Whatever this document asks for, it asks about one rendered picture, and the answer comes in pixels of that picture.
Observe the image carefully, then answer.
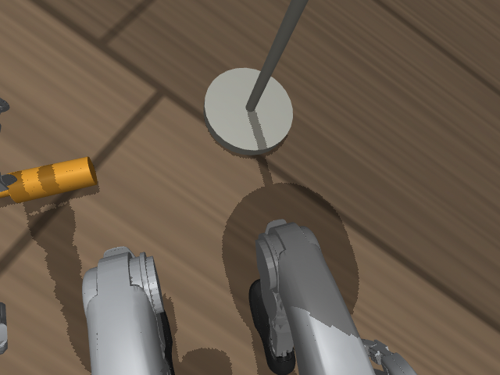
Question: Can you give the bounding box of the floor lamp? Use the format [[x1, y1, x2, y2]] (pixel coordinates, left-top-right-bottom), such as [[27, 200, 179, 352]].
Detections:
[[203, 0, 308, 155]]

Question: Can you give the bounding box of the bottle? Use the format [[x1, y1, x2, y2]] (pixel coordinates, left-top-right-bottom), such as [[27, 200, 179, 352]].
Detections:
[[0, 157, 98, 203]]

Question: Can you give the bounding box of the left robot foot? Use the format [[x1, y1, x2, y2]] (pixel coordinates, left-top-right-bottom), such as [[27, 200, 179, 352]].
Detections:
[[160, 310, 175, 375]]

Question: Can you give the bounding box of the left robot hand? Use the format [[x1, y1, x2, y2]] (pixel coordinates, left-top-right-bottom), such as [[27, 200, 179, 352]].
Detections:
[[0, 98, 17, 192]]

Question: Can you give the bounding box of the right robot foot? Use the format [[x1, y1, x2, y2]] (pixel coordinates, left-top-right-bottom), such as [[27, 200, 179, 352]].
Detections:
[[248, 279, 295, 375]]

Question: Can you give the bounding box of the right robot hand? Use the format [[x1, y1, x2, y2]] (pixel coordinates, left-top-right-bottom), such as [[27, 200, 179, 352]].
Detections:
[[361, 339, 417, 375]]

